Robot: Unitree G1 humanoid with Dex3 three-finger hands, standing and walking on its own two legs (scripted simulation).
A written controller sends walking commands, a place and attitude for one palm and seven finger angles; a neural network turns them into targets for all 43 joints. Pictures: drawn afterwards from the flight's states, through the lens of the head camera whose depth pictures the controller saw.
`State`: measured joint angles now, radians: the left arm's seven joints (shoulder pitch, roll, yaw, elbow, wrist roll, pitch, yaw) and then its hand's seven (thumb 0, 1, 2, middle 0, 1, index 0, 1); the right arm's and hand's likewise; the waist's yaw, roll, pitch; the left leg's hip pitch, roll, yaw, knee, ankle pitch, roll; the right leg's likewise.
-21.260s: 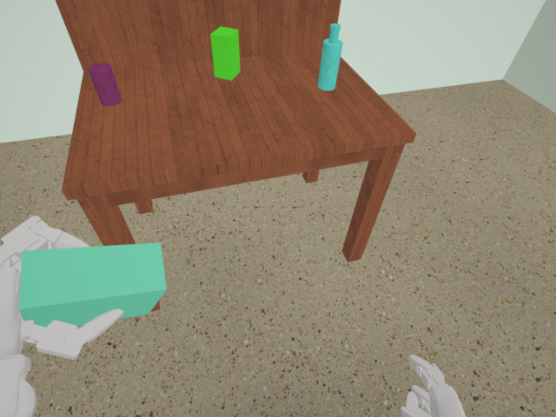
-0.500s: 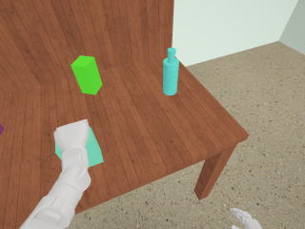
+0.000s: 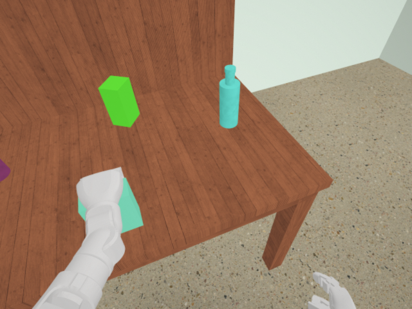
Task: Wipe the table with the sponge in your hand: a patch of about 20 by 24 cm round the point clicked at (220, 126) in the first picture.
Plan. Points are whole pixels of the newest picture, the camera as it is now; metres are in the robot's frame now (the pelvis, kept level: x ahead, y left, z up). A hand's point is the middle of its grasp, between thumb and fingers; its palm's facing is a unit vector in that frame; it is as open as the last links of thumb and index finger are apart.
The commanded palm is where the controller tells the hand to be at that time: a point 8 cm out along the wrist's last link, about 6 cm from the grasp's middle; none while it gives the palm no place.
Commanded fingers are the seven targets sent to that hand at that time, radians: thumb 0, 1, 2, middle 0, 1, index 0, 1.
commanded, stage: slide across to the third lane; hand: left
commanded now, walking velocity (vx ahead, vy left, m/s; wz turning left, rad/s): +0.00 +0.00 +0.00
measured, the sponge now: (115, 214) +0.32 +0.25 -0.04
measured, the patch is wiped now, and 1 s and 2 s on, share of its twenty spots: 0.60 0.65 0.85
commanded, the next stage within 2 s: wipe forward along the third lane in 0.84 s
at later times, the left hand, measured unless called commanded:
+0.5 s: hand (124, 197) +0.34 +0.22 +0.01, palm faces -0.09 +0.00 -1.00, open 9.8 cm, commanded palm +0.32 +0.17 +0.06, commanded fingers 0.00 0.10 1.30 -1.20 -1.60 -1.20 -1.60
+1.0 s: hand (140, 196) +0.35 +0.19 +0.01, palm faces -0.08 -0.01 -1.00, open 9.8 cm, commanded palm +0.33 +0.16 +0.05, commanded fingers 0.00 0.10 1.30 -1.20 -1.60 -1.20 -1.60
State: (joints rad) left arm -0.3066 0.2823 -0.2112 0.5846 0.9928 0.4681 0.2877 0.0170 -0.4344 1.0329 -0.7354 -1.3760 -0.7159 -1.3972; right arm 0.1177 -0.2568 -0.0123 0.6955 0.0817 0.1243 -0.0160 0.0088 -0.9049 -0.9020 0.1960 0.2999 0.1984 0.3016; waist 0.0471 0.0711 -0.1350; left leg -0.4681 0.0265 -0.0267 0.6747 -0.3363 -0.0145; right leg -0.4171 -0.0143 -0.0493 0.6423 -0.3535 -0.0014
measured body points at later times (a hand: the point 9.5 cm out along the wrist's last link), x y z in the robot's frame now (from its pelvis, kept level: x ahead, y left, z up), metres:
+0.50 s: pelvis -0.01 +0.00 +0.00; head +0.00 -0.04 +0.45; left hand +0.34 +0.22 +0.07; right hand +0.16 -0.23 -0.13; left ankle +0.00 +0.13 -0.72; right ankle -0.02 -0.12 -0.72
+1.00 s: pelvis -0.02 -0.01 +0.00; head -0.01 -0.04 +0.45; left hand +0.35 +0.18 +0.06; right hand +0.12 -0.25 -0.13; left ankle +0.00 +0.13 -0.72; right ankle -0.02 -0.12 -0.72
